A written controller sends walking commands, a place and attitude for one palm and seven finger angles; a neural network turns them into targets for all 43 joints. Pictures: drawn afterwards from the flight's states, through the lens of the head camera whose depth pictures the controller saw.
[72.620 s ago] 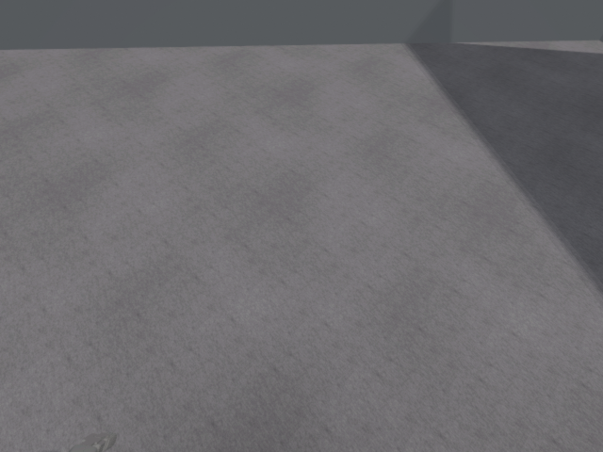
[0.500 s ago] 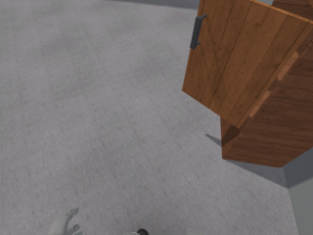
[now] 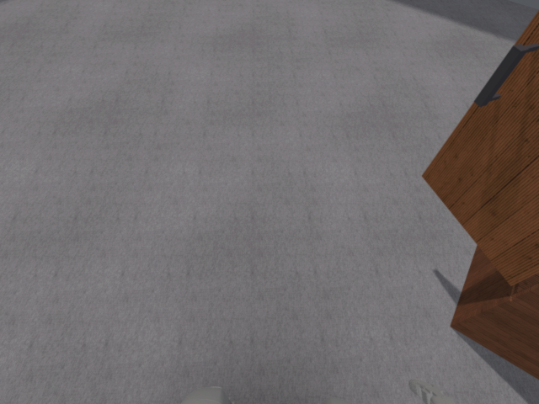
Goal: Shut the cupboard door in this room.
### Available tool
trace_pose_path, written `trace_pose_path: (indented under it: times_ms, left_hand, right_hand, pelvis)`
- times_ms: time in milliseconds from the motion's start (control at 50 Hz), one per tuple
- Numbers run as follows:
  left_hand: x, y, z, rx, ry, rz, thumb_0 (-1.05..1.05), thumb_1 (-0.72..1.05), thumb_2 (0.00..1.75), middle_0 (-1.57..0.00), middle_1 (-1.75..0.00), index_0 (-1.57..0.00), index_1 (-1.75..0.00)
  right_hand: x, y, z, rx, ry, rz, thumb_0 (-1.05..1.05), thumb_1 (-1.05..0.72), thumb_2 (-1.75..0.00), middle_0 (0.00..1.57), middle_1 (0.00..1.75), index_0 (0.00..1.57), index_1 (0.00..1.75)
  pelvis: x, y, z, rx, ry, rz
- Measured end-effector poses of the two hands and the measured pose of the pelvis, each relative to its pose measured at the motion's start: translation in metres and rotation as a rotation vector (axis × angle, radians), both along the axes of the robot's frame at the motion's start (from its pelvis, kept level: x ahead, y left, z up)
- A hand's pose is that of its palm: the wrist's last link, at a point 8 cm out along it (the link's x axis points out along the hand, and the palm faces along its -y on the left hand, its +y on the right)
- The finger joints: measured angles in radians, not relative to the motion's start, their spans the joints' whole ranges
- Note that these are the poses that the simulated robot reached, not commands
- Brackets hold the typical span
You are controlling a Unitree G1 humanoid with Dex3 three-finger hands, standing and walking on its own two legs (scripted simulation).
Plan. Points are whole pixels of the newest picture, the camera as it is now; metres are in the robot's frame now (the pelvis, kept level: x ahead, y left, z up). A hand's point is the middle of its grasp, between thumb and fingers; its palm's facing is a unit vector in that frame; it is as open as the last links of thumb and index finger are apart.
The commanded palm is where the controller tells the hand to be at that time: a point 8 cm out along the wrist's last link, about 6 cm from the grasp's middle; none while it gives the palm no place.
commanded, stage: walk to a spot facing it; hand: left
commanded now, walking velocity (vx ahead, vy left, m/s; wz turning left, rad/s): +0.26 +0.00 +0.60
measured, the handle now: (505, 75) +0.78 -0.47 +0.04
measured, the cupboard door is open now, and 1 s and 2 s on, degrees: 56 56 56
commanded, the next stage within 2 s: turn to face it in 0.86 s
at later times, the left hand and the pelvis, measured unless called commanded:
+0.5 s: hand out of the picture +0.06 +0.18 -0.14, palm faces +0.34 -0.91 -0.23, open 7.4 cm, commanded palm none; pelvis +0.09 -0.01 +0.03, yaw +20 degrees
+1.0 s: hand (88, 302) +0.26 +0.33 -0.12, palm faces +0.53 -0.82 -0.22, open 7.4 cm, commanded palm none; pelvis +0.25 +0.09 +0.02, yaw +33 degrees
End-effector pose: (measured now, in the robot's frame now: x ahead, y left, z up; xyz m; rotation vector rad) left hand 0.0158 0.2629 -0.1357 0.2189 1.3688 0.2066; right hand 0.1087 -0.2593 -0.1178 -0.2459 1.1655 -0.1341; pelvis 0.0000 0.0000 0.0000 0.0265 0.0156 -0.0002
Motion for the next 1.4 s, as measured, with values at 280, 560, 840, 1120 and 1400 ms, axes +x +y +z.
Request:
trace_pose_path:
  times_ms: [280, 560, 840, 1120, 1400]
  left_hand:
    - [0.055, -0.013, 0.027, 0.03, -0.238, 0.087, 0.0, 0.91, 0.9, -0.2, -0.3, -0.2, -0.3]
    - [0.009, -0.044, 0.023, -0.057, -0.057, 0.388, 0.0, 0.9, 0.9, -0.21, -0.3, -0.2, -0.3]
    - [0.082, 0.06, 0.009, -0.016, -0.121, 0.506, 0.01, 0.91, 0.9, -0.2, -0.3, -0.2, -0.29]
    - [0.278, 0.106, 0.036, 0.082, -0.371, 0.432, 0.0, 0.91, 0.9, -0.2, -0.3, -0.2, -0.29]
    - [0.253, 0.08, 0.025, -0.025, -0.052, 0.494, -0.01, 0.94, 0.9, -0.21, -0.3, -0.2, -0.3]
  right_hand:
    - [0.034, -0.002, -0.009, 0.033, 0.039, 0.12, 0.01, -0.91, -0.9, 0.2, 0.3, 0.2, 0.3]
    - [0.164, 0.058, 0.01, 0.049, 0.083, 0.36, 0.01, -0.91, -0.9, 0.19, 0.3, 0.19, 0.29]
    - [0.266, 0.156, 0.011, 0.0, -0.003, 0.515, 0.0, -0.91, -0.9, 0.2, 0.3, 0.2, 0.29]
    - [0.318, 0.151, -0.02, 0.022, 0.201, 0.438, 0.01, -0.91, -0.9, 0.2, 0.3, 0.2, 0.3]
    - [0.417, 0.202, 0.005, 0.045, 0.072, 0.402, 0.01, -0.91, -0.9, 0.19, 0.3, 0.2, 0.29]
  pelvis:
    - [0.034, -0.024, 0.004, -0.017, -0.007, 0.168]
    - [0.109, 0.002, 0.022, -0.005, 0.001, 0.398]
    - [0.184, 0.074, 0.012, -0.026, -0.022, 0.522]
    - [0.311, 0.095, 0.006, 0.006, -0.025, 0.57]
    - [0.357, 0.117, 0.025, -0.011, 0.003, 0.453]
